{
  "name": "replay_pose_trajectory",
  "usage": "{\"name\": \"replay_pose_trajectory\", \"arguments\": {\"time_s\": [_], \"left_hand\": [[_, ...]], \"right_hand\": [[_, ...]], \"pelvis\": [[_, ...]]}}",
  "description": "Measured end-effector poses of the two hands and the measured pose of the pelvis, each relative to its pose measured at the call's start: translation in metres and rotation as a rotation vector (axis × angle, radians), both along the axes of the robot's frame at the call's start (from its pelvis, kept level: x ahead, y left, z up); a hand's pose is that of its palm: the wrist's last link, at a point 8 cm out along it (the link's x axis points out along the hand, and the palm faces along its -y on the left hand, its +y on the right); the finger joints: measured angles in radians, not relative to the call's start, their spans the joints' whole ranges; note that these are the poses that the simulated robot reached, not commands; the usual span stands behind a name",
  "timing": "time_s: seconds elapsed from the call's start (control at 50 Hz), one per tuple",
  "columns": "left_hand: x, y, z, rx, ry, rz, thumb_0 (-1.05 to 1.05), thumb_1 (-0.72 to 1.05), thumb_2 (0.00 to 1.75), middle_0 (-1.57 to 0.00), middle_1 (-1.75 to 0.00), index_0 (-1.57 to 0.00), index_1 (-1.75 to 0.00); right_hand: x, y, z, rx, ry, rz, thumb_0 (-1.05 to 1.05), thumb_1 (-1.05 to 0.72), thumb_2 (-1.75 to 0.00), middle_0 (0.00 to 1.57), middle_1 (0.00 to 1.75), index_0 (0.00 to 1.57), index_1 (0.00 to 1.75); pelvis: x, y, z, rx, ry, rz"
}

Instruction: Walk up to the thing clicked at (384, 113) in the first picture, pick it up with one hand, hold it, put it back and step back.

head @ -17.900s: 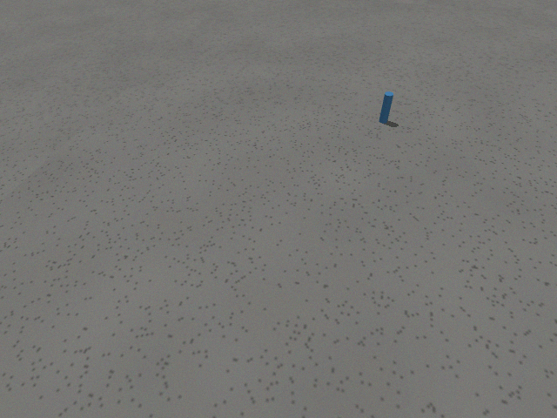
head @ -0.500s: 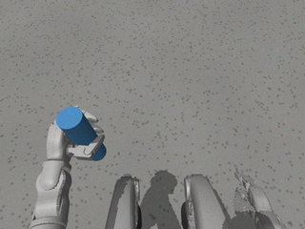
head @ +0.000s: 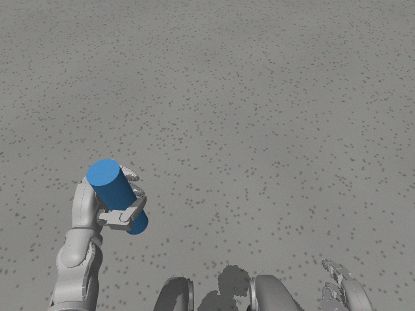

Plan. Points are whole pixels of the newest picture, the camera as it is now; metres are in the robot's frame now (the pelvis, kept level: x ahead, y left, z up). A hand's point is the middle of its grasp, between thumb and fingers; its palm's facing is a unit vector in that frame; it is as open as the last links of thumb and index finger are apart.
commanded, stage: lift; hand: left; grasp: from the side
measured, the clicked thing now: (122, 201) +0.32 +0.18 +0.03
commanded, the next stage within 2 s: hold in 0.64 s
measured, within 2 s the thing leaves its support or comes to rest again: neither
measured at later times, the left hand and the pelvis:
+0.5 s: hand (124, 180) +0.34 +0.16 +0.08, palm faces -0.05 -1.00 -0.03, open 7.3 cm; pelvis +0.02 +0.00 +0.05, yaw +0 degrees
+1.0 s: hand (120, 165) +0.35 +0.16 +0.11, palm faces -0.05 -1.00 -0.02, open 7.3 cm; pelvis +0.03 +0.00 +0.06, yaw +0 degrees
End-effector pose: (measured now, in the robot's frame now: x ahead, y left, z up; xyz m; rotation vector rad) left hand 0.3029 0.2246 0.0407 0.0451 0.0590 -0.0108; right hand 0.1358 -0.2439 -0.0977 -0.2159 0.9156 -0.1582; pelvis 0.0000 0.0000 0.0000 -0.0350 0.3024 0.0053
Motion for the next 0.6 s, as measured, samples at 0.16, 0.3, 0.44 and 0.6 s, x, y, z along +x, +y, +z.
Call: {"name": "replay_pose_trajectory", "arguments": {"time_s": [0.16, 0.3, 0.44, 0.6], "left_hand": [[0.005, -0.006, 0.019, 0.007, 0.004, -0.025, 0.02, -0.1, 1.15, -0.92, -1.11, -0.9, -1.12], [0.009, -0.008, 0.034, -0.01, 0.001, -0.015, 0.02, -0.1, 1.15, -0.92, -1.11, -0.9, -1.12], [0.013, -0.009, 0.042, -0.015, 0.006, -0.027, 0.02, -0.1, 1.15, -0.92, -1.11, -0.9, -1.12], [0.018, -0.01, 0.05, -0.026, 0.004, -0.036, 0.02, -0.1, 1.15, -0.92, -1.11, -0.9, -1.12]], "right_hand": [[0.0, 0.002, 0.018, 0.005, -0.001, 0.001, 0.01, -0.88, -0.89, 0.2, 0.3, 0.2, 0.3], [0.004, 0.0, 0.033, 0.002, -0.009, 0.001, 0.01, -0.88, -0.89, 0.2, 0.3, 0.2, 0.3], [0.008, -0.004, 0.045, -0.01, -0.013, -0.001, 0.01, -0.88, -0.89, 0.2, 0.3, 0.2, 0.3], [0.012, -0.007, 0.053, -0.018, -0.005, -0.004, 0.01, -0.88, -0.89, 0.2, 0.3, 0.2, 0.3]], "pelvis": [[0.004, -0.001, 0.018, 0.005, -0.044, -0.002], [0.009, -0.003, 0.033, 0.01, -0.078, -0.003], [0.014, -0.005, 0.043, 0.012, -0.101, -0.003], [0.02, -0.005, 0.051, 0.015, -0.12, -0.003]]}}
